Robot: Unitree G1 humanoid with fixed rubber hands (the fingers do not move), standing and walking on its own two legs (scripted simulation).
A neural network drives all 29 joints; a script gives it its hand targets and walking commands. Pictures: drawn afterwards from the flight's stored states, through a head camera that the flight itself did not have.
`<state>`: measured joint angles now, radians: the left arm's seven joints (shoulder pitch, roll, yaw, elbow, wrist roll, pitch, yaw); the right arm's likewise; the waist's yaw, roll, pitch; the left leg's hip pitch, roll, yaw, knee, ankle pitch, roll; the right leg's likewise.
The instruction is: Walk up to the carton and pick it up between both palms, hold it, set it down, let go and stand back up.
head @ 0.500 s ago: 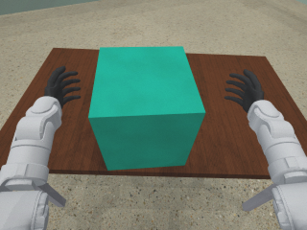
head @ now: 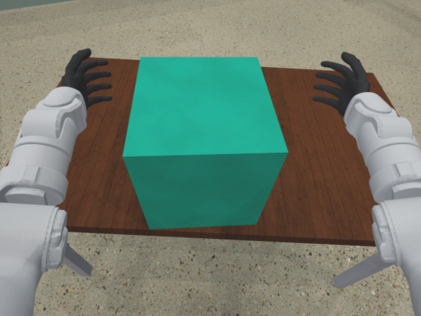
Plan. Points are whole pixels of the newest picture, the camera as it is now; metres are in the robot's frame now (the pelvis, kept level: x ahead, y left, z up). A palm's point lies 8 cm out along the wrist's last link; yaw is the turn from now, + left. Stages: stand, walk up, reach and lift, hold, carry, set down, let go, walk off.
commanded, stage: reach and lift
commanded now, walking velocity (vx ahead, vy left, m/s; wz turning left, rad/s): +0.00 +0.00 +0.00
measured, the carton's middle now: (201, 145) +0.51 +0.05 +0.01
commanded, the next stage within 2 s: none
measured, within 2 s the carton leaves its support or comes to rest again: neither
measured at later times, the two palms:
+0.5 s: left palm (100, 145) +0.43 +0.25 +0.07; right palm (317, 146) +0.47 -0.19 +0.07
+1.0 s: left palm (115, 157) +0.43 +0.23 +0.03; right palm (313, 155) +0.47 -0.19 +0.04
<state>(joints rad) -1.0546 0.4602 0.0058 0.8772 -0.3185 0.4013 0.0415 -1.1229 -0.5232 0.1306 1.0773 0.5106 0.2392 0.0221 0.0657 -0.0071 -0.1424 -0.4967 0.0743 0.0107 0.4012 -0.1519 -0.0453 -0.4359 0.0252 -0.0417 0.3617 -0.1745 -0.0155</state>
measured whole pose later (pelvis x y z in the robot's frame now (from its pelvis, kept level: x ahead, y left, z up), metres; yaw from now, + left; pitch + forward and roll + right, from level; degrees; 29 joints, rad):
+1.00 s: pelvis -0.02 +0.00 -0.03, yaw -2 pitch +29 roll -1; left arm -1.00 0.29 -0.03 1.30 -0.33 -0.24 0.04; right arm -1.04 -0.40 0.23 1.32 0.50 -0.22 0.03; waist 0.11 0.00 -0.28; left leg -0.92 0.09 0.02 0.64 -0.21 -0.05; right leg -0.88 0.04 -0.03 0.62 -0.24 -0.02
